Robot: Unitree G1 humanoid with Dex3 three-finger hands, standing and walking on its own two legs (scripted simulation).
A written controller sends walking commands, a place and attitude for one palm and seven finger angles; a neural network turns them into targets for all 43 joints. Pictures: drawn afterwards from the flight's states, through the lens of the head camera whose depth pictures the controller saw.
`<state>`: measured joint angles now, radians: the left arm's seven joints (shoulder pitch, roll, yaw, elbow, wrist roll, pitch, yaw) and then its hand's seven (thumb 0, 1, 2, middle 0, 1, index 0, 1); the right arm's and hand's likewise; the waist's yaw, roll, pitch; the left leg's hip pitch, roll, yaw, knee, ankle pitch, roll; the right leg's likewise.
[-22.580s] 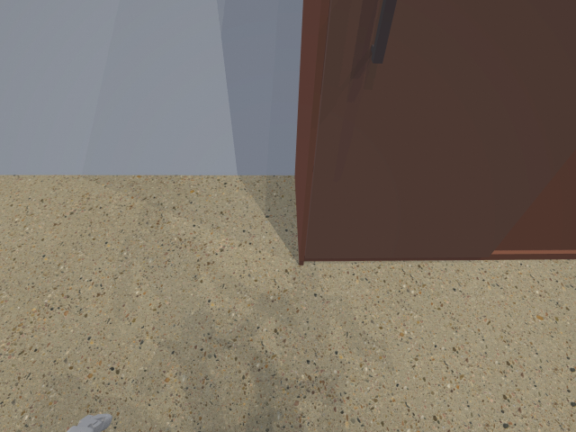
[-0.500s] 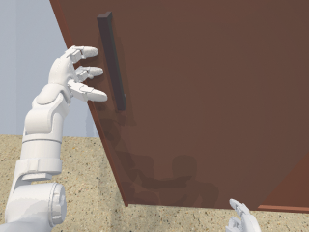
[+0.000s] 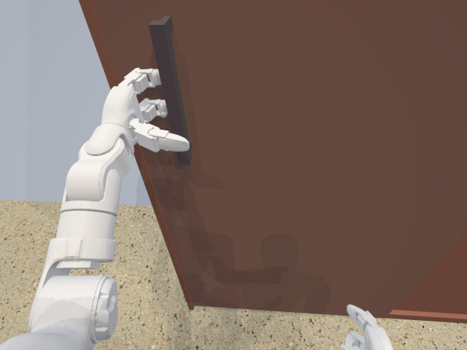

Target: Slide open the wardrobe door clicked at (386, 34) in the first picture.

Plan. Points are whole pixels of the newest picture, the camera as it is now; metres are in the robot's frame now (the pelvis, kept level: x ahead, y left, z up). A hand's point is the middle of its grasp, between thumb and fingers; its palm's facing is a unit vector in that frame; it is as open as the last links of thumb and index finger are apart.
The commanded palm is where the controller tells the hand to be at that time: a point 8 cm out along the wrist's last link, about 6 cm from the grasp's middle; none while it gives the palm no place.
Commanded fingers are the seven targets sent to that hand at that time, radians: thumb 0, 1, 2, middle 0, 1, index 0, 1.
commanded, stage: feel for the door with the fingertips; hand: left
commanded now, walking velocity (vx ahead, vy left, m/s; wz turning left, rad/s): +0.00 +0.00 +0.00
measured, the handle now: (177, 98) +0.45 +0.13 +0.24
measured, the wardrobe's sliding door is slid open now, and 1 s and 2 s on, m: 0.00 0.00 0.00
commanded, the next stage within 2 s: slide the fingers in behind the handle in 0.04 s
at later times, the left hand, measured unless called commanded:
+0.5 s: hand (158, 116) +0.40 +0.15 +0.24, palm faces +0.02 -1.00 -0.01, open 13.9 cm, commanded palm +0.37 +0.19 +0.25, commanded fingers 0.00 -0.50 0.30 -0.30 -1.20 -0.30 -1.20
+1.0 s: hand (169, 117) +0.38 +0.12 +0.25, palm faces +0.00 -1.00 -0.01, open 14.2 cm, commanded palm +0.36 +0.17 +0.25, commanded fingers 0.00 -0.50 0.30 -0.30 -1.20 -0.30 -1.20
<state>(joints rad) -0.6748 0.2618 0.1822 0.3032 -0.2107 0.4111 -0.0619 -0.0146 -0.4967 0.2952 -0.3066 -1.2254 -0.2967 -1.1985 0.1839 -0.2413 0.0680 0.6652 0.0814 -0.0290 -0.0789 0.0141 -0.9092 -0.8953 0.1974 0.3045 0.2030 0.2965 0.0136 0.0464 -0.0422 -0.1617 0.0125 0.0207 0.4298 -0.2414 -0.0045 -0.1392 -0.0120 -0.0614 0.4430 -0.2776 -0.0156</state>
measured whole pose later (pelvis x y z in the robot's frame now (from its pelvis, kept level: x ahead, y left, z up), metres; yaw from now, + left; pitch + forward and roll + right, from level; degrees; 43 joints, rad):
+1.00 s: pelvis +0.00 +0.00 +0.00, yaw +0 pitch -2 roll +0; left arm -0.64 0.22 0.14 0.20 -0.20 0.47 -0.02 -0.01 -0.50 0.30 -0.30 -1.20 -0.26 -1.18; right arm 0.14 -0.23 0.07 0.65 0.08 0.01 -0.07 0.01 -0.91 -0.90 0.20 0.30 0.20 0.30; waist 0.03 0.04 -0.05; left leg -0.14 0.01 0.02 0.42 -0.24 0.00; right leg -0.12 -0.01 -0.06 0.42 -0.27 -0.01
